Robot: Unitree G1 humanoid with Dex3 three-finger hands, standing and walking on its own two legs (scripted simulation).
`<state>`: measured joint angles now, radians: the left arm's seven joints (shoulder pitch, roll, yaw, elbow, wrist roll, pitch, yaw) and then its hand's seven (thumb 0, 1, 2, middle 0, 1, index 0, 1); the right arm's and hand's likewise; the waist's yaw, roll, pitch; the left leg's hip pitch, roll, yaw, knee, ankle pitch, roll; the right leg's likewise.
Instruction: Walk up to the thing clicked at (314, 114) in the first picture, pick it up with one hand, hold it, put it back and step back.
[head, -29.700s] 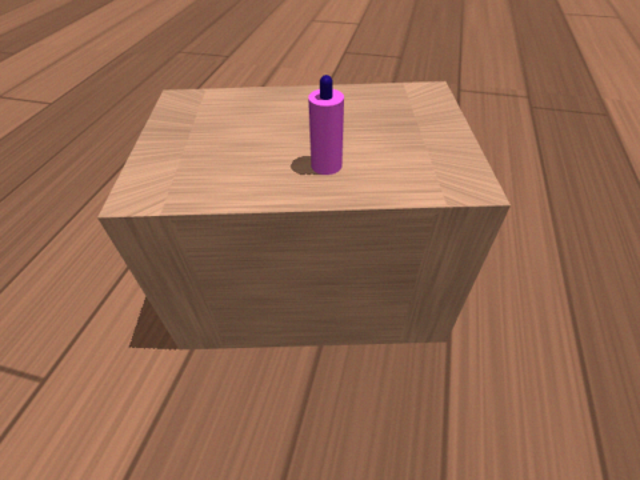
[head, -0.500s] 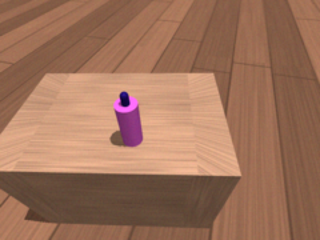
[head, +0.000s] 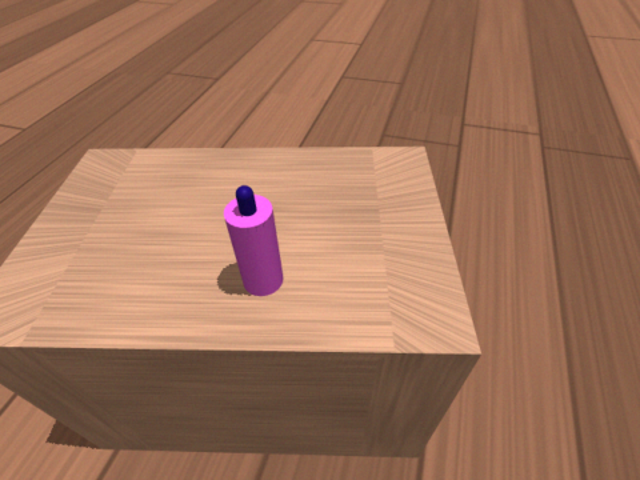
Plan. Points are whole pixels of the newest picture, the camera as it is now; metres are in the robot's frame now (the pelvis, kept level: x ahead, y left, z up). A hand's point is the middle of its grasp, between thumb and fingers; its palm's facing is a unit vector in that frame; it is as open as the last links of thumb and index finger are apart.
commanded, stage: stand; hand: left
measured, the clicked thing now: (254, 239) +0.51 +0.14 -0.02
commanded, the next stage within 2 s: step back in 0.04 s
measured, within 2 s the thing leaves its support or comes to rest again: neither
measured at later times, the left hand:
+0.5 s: hand out of the picture +0.07 +0.31 -0.19, palm faces -0.05 -0.94 -0.35, open 7.4 cm
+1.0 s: hand out of the picture -0.04 +0.29 -0.15, palm faces -0.07 -0.92 -0.40, open 7.4 cm
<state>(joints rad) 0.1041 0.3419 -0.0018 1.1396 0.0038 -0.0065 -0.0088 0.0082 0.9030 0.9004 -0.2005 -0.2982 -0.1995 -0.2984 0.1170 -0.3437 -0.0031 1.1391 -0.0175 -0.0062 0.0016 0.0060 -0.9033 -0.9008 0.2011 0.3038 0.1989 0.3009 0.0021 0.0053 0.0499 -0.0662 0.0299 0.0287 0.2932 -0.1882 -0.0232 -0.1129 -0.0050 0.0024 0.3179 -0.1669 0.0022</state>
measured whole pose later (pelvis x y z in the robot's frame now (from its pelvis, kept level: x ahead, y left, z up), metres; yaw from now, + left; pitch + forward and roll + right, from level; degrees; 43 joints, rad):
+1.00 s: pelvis -0.17 +0.04 -0.02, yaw -4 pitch -1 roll +2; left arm 0.14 0.35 0.06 0.82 0.03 0.05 0.00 0.01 0.90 0.90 -0.20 -0.30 -0.20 -0.30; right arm 0.13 -0.39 -0.04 0.89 0.00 0.05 -0.02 0.01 -0.90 -0.90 0.20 0.30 0.20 0.30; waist 0.02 0.00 0.16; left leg -0.42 -0.11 -0.12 1.12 -0.53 -0.01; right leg -0.30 0.01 0.06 0.57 -0.24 -0.03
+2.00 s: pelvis -0.48 +0.02 -0.03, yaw +1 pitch -3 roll +3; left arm 0.06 0.41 0.07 0.75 0.02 0.07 0.01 0.01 0.90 0.90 -0.20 -0.30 -0.20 -0.30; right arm 0.22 -0.35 -0.04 0.90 -0.04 0.03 -0.02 0.01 -0.90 -0.90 0.20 0.30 0.20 0.30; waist 0.01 -0.09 0.21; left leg -0.24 -0.07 0.00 0.65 -0.35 0.01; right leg -0.45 -0.07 0.01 0.75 -0.27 -0.01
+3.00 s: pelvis -0.65 -0.04 -0.02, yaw +2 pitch -4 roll -1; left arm 0.24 0.37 0.06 0.98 0.04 -0.04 -0.01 0.01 0.90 0.90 -0.20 -0.30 -0.20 -0.30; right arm 0.23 -0.38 -0.07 0.98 -0.04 0.04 0.02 0.01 -0.90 -0.90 0.20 0.30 0.20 0.30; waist 0.03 0.04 0.05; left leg -0.33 -0.03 -0.10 0.89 -0.50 0.01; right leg -0.25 0.02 -0.05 0.60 -0.29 -0.05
